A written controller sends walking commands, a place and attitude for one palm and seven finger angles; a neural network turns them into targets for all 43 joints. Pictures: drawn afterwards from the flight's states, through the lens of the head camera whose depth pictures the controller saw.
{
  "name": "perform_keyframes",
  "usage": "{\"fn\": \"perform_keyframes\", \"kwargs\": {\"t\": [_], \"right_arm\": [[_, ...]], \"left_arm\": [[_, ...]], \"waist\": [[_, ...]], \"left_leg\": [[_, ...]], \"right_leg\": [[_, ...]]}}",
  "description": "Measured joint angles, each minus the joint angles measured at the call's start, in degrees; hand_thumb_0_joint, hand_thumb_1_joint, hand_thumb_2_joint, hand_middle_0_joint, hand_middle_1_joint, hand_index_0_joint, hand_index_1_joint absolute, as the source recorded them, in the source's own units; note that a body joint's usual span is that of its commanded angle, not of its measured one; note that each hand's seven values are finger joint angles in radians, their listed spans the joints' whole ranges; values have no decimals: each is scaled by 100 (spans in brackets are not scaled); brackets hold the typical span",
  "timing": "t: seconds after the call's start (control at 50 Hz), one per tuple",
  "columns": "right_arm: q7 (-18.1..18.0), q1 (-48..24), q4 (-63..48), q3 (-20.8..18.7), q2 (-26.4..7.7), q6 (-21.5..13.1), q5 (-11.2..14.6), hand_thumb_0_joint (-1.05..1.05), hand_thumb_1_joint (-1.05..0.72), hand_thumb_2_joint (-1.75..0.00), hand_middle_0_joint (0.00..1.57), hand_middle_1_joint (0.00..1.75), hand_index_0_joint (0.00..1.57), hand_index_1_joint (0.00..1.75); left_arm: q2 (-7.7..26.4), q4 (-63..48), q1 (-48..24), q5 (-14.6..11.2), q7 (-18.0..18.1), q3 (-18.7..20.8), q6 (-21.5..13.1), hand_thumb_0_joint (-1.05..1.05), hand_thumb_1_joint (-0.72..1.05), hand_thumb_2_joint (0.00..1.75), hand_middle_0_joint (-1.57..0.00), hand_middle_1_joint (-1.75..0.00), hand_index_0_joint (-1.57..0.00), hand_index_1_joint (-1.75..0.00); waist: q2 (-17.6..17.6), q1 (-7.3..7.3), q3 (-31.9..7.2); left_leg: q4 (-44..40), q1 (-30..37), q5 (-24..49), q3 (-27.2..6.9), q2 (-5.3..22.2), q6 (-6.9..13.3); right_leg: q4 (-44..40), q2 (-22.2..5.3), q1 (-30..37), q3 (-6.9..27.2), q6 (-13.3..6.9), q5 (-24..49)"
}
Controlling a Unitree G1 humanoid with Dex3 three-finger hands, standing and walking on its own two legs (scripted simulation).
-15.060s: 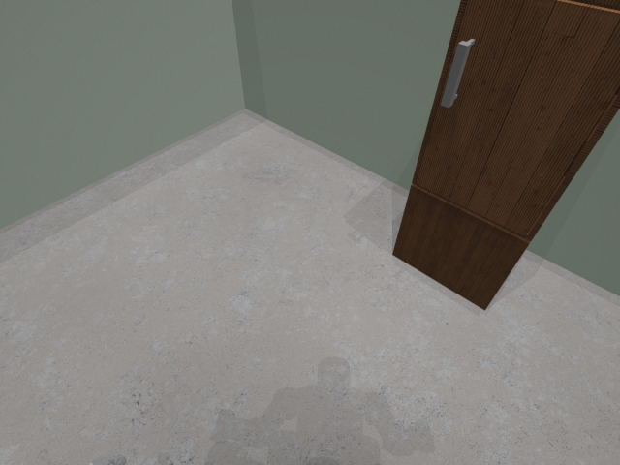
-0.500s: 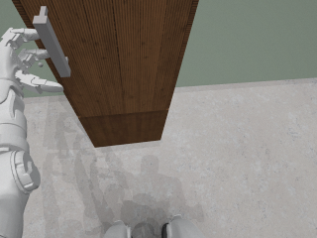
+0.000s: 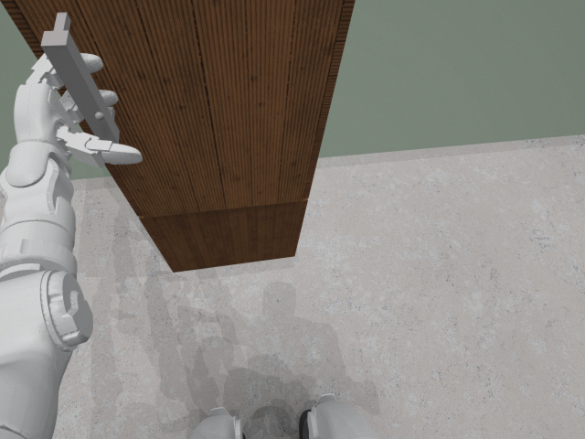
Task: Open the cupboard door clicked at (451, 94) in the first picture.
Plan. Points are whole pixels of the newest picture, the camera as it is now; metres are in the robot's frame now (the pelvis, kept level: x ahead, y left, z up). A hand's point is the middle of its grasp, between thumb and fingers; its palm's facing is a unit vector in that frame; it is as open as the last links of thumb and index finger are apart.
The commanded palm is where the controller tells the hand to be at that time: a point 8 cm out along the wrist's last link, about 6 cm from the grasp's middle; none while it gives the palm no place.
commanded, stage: slide the fingers in behind the handle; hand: left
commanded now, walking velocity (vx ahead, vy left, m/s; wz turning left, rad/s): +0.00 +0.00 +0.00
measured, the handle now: (88, 84) +0.56 +0.22 +0.11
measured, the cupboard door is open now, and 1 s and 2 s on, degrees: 0 0 22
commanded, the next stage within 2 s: close the thumb around the handle in 0.48 s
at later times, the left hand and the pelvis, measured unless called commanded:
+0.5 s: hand (104, 120) +0.51 +0.20 +0.10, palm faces +0.08 -1.00 +0.00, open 13.9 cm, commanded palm +0.49 +0.25 +0.10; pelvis +0.00 +0.00 +0.00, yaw +0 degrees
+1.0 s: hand (102, 116) +0.51 +0.20 +0.11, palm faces +0.07 -1.00 +0.00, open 9.1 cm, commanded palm +0.48 +0.24 +0.10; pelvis +0.00 +0.00 +0.00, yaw +0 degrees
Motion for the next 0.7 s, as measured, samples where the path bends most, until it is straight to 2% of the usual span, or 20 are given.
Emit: {"fn": "perform_keyframes", "kwargs": {"t": [0.16, 0.34, 0.44, 0.54, 0.7], "right_arm": [[34, 21, 57, -32, 19, -30, -14, 0, -90, -90, 20, 30, 20, 30], [37, -32, 5, -49, 17, -50, -21, 0, -90, -90, 20, 30, 20, 30], [38, -47, 20, -41, 15, -30, -2, 0, -90, -90, 20, 30, 20, 30], [-1, -118, 7, -7, 9, -53, 5, 0, -90, -90, 20, 30, 20, 30], [-6, -104, 54, -35, -14, -92, -14, 0, -90, -90, 20, 30, 20, 30]], "left_arm": [[-128, -43, -13, -32, 120, -200, -14, -1, -50, 30, -30, -119, -32, -122], [-161, -98, 96, 40, 220, -98, -93, -1, -50, 30, -30, -120, -33, -122], [-233, -79, 140, -33, 175, -153, -102, -1, -50, 30, -30, -119, -31, -121], [-145, 129, 34, 12, 170, -120, -31, -1, -50, 30, -30, -120, -31, -121], [-131, -62, 48, -59, 85, -136, -219, -1, -45, 32, -31, -120, -31, -121]], "waist": [[21, 44, 6], [25, 28, -31], [31, 83, -34], [9, 49, 12], [-4, 65, 4]], "left_leg": [[-28, 13, 16, -25, -16, -10], [-45, 60, 9, 12, -6, -11], [-72, 131, 15, 13, -15, -8], [-55, 105, 31, -9, -25, -3], [-4, 21, 28, -12, -28, 1]], "right_leg": [[-20, -14, 21, -23, -6, -1], [-15, -3, 42, 16, -8, -4], [-34, -10, 112, 17, -5, -4], [-23, -20, 98, -4, -4, 6], [8, -23, 24, -5, 4, 13]]}}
